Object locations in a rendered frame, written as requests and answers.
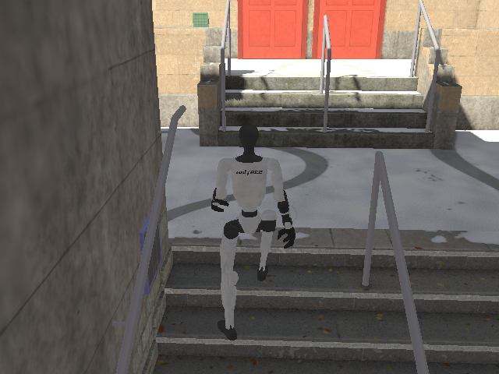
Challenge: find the robot left forearm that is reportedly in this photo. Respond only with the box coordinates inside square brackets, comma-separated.
[211, 188, 222, 206]

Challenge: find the right robot foot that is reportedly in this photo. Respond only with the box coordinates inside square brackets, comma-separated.
[257, 264, 268, 281]

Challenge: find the robot right forearm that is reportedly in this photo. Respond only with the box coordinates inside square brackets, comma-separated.
[278, 190, 293, 229]

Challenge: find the robot right hand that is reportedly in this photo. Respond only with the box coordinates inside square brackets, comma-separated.
[278, 227, 296, 249]

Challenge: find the robot right upper arm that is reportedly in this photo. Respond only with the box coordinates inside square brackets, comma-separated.
[265, 157, 285, 203]

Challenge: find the robot left upper arm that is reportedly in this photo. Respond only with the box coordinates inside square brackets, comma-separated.
[215, 158, 233, 199]

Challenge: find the right robot thigh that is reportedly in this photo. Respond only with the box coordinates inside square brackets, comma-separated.
[260, 210, 277, 232]

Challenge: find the robot left hand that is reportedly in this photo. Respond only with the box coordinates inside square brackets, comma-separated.
[211, 200, 229, 212]

